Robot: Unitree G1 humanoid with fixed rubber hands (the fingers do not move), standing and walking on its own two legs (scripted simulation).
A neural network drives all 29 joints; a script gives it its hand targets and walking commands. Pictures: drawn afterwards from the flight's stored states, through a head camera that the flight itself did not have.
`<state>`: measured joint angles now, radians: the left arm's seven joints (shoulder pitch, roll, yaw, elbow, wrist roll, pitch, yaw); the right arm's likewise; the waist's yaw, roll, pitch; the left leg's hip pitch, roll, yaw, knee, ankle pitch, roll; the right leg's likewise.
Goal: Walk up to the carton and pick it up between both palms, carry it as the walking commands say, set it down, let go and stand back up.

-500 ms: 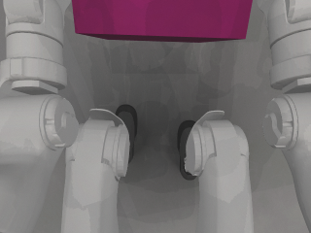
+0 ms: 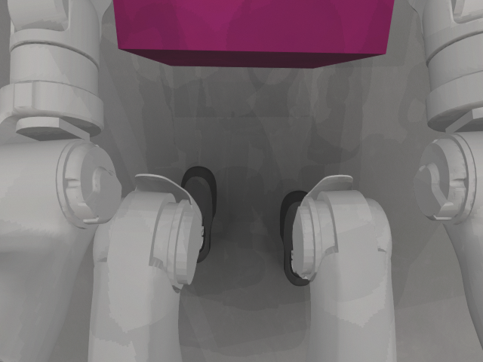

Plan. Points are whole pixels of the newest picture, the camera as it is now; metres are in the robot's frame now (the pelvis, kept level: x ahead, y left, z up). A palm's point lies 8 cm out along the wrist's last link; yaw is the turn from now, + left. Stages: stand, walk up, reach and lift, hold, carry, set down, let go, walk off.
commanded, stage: set down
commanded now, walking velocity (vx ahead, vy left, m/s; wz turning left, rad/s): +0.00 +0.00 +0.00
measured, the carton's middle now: out of the picture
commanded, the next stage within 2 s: none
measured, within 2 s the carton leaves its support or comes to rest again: rests again in 0.14 s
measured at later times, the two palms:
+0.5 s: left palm out of the picture +0.57 +0.20 -0.16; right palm out of the picture +0.59 -0.15 -0.16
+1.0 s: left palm out of the picture +0.56 +0.20 -0.16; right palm out of the picture +0.59 -0.15 -0.17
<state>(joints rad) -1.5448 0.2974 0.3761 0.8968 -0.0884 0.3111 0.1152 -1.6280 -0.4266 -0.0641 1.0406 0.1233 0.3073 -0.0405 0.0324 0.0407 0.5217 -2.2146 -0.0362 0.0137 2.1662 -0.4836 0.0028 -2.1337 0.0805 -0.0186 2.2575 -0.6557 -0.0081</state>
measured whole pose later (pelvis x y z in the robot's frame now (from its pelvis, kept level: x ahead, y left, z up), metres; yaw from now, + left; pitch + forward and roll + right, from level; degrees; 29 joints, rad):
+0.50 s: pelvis +0.01 +0.00 -0.01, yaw +1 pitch +31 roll +1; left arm -1.47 0.35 0.35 0.96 -0.16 0.25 0.07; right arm -1.58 -0.36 -0.16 1.00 0.06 0.25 0.01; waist 0.01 0.06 0.49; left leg -2.25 -0.04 0.05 2.21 -0.51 0.02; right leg -2.16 0.08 0.01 2.31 -0.70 0.00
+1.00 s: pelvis +0.01 +0.00 -0.02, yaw +2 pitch +30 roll +2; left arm -1.49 0.36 0.39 1.00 -0.15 0.22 0.03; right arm -1.58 -0.33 -0.23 0.97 -0.03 0.24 0.05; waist 0.01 0.06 0.52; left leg -2.23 -0.04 0.04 2.23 -0.52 0.00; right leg -2.15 0.07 0.00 2.34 -0.71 -0.02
